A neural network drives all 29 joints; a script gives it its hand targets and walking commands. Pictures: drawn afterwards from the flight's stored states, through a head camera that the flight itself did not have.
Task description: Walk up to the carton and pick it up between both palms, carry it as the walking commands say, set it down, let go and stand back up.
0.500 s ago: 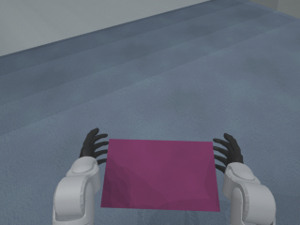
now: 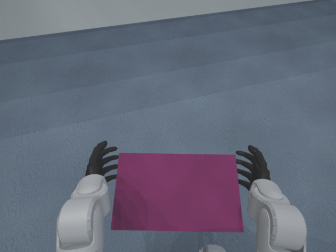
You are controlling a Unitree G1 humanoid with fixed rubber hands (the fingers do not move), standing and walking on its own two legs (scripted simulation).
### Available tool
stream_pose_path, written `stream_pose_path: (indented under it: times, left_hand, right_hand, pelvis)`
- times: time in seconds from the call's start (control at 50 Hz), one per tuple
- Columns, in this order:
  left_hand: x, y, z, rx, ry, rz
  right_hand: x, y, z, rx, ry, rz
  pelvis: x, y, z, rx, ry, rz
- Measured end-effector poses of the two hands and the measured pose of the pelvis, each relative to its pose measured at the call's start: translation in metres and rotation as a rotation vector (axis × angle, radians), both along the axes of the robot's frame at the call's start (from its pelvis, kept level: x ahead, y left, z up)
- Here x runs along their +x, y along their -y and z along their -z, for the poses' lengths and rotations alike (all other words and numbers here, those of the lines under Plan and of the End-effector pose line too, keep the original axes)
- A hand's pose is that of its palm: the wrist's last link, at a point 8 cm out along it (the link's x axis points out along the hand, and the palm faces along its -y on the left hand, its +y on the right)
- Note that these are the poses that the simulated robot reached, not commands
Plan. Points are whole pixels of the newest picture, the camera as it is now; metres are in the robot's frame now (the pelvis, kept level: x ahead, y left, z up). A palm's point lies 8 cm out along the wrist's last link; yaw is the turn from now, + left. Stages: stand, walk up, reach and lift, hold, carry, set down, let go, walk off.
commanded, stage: carry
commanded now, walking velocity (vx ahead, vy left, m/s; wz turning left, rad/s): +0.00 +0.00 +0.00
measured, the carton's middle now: (175, 192) +0.27 +0.00 -0.03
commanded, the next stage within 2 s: hold in 1.66 s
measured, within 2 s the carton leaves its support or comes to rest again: neither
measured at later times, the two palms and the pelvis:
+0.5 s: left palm (123, 140) +0.32 +0.11 +0.11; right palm (276, 136) +0.35 -0.22 +0.11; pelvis +0.10 -0.07 +0.01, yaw +6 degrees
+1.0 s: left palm (123, 139) +0.32 +0.11 +0.12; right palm (276, 131) +0.36 -0.22 +0.11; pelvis +0.10 -0.08 +0.01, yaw +7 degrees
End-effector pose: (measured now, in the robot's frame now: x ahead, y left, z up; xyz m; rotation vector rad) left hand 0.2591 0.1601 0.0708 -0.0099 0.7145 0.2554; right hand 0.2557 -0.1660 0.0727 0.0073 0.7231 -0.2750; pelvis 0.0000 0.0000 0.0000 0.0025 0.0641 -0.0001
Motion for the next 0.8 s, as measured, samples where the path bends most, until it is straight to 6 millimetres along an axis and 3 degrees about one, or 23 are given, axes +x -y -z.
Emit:
stream_pose_path:
  times: [0.16,0.26,0.34,0.46,0.8]
  left_hand:
    - [0.019,-0.008,-0.028,-0.022,0.087,-0.109]
    - [0.036,0.009,-0.042,-0.013,0.120,-0.118]
    - [0.050,0.029,-0.048,0.012,0.145,-0.114]
    - [0.063,0.050,-0.044,0.039,0.094,-0.086]
    - [0.066,0.051,-0.045,0.017,0.094,-0.125]
  right_hand:
    - [0.054,-0.009,-0.031,-0.022,0.083,-0.112]
    - [0.073,0.007,-0.043,-0.019,0.114,-0.118]
    - [0.085,0.027,-0.041,0.002,0.139,-0.110]
    - [0.091,0.048,-0.032,0.035,0.091,-0.078]
    - [0.106,0.048,-0.040,0.013,0.095,-0.116]
  pelvis:
    - [0.042,0.020,-0.014,-0.040,-0.022,-0.071]
    - [0.065,0.038,-0.015,-0.042,-0.024,-0.090]
    - [0.082,0.056,-0.007,-0.010,-0.015,-0.097]
    - [0.095,0.069,-0.006,-0.014,0.001,-0.112]
    - [0.101,0.080,-0.008,-0.002,0.002,-0.118]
